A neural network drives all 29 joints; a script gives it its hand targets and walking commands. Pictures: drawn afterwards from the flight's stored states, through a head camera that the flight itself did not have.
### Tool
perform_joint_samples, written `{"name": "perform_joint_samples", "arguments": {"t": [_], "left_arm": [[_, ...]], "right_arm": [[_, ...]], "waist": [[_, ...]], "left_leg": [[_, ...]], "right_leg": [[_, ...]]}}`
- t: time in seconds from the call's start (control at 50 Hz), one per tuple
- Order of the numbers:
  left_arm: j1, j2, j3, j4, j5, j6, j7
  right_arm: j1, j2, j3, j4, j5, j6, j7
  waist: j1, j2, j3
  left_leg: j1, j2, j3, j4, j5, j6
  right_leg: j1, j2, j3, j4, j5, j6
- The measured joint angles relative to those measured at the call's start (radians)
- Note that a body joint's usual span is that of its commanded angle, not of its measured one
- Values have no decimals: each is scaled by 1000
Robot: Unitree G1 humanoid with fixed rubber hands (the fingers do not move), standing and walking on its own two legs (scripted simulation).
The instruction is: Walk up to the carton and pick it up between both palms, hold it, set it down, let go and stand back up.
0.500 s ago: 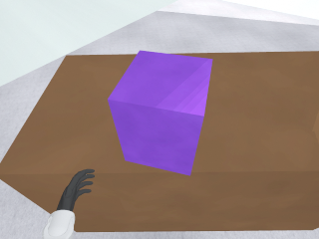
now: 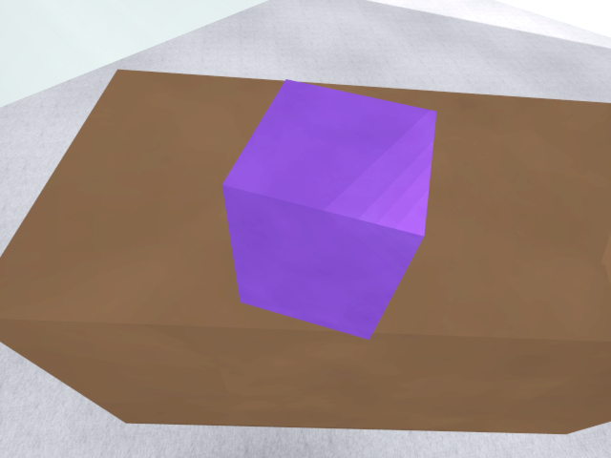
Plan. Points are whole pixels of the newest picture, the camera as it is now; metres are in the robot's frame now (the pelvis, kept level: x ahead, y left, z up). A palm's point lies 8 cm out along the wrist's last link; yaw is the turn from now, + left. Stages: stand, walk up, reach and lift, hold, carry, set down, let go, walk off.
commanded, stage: stand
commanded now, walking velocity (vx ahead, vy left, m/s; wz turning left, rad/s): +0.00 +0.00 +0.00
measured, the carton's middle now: (329, 215) +0.42 -0.02 +0.08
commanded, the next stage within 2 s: none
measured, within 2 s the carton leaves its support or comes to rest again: neither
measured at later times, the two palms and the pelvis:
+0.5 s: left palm out of the picture -0.01 +0.21 -0.14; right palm out of the picture -0.01 -0.22 -0.14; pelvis +0.00 +0.01 +0.00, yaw +0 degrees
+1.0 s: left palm out of the picture -0.02 +0.22 -0.14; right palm out of the picture -0.02 -0.19 -0.14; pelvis +0.01 +0.01 +0.01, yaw +0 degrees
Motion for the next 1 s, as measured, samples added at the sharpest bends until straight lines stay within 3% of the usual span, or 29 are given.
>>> {"name": "perform_joint_samples", "arguments": {"t": [0.32, 0.88, 1.0], "left_arm": [[-64, -56, -12, 98, 1, 13, 3], [-79, -74, -1, 274, -9, 22, 9], [-64, -65, -4, 298, -17, 15, 13]], "right_arm": [[31, 35, -3, 92, -7, 13, -17], [69, 69, 30, 144, -2, -10, -33], [85, 74, 32, 153, 0, -13, -31]], "waist": [[-9, 41, -10], [-1, 38, -20], [-12, 33, -25]], "left_leg": [[10, -11, 6, -21, 14, 10], [67, -18, 7, -81, 32, 11], [74, -22, 10, -89, 34, 11]], "right_leg": [[7, -11, 7, -14, 12, 9], [60, -17, 8, -65, 24, 14], [60, -21, 11, -60, 19, 15]]}}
